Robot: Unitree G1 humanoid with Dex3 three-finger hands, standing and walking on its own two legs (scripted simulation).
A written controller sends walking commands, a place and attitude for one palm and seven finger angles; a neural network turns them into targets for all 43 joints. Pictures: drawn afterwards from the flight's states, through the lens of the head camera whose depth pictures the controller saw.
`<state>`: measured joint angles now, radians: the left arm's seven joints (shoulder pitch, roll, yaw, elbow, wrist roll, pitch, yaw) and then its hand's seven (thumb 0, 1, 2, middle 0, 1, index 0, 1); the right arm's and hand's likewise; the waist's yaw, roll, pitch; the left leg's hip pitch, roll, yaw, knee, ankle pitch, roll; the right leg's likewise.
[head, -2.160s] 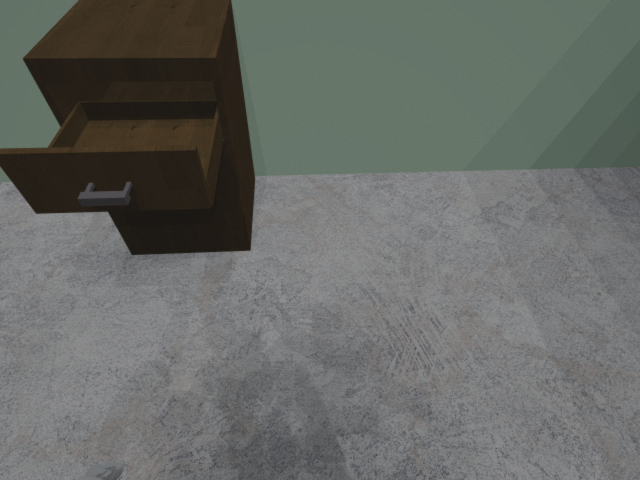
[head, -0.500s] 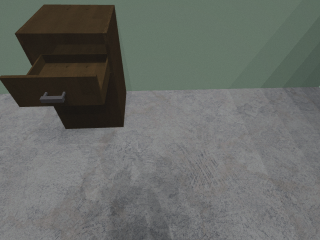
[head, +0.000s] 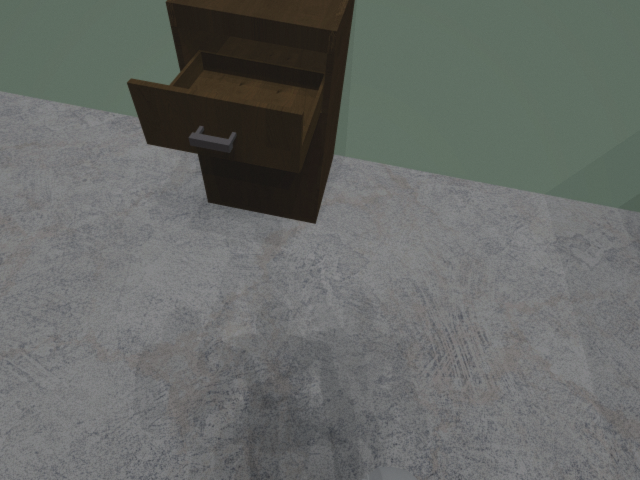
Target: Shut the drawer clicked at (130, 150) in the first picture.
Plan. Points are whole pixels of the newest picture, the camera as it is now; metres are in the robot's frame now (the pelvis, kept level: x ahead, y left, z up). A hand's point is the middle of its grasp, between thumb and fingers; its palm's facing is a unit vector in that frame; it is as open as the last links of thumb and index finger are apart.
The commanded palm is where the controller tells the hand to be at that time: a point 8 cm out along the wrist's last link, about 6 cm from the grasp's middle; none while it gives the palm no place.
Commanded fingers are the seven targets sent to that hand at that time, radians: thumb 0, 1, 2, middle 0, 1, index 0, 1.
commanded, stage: walk to a spot facing it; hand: left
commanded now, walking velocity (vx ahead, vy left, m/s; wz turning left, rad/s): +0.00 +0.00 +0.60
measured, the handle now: (214, 137) +0.86 +0.28 -0.14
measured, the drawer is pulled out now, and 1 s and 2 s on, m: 0.30 0.30 0.30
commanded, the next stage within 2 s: turn to face it in 1.08 s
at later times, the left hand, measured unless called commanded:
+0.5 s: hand out of the picture -0.03 +0.17 -0.14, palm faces +0.34 -0.89 -0.30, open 7.4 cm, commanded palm none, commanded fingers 0.00 0.90 0.90 -0.20 -0.30 -0.20 -0.30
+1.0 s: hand out of the picture -0.03 +0.27 -0.18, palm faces +0.60 -0.77 -0.21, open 7.4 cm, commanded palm none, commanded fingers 0.00 0.90 0.90 -0.20 -0.30 -0.20 -0.30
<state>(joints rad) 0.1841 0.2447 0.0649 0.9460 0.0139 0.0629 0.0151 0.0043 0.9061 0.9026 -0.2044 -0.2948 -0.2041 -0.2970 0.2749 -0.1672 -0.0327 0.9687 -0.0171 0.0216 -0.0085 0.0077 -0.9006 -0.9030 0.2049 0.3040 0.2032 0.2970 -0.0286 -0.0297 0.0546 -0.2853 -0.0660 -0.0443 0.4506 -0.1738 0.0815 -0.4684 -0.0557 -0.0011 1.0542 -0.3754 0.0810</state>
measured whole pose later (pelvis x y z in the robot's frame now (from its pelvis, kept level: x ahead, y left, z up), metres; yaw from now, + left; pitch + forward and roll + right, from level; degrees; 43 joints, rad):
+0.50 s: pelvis -0.01 -0.05 +0.00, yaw +19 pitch +0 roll +1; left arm 0.29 0.22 0.04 0.91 0.02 -0.01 0.02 0.00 0.90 0.90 -0.21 -0.30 -0.21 -0.30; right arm 0.26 -0.29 -0.10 0.93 -0.04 0.08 0.05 0.01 -0.91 -0.90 0.20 0.30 0.20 0.30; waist -0.03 0.03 0.00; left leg -0.56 0.01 -0.02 1.14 -0.27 -0.06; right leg -0.11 -0.06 -0.11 0.38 -0.26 0.00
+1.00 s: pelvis +0.08 +0.09 +0.00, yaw +34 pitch -1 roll +1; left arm 0.32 0.26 0.06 1.01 0.03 0.00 -0.02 0.01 0.91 0.90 -0.20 -0.29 -0.20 -0.30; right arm 0.21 -0.17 -0.03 0.96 -0.01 -0.06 0.00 0.00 -0.91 -0.90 0.20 0.30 0.20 0.30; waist 0.04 -0.06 0.04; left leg -0.12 -0.03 0.09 0.40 -0.27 0.05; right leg -0.56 -0.16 -0.07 1.10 -0.25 0.07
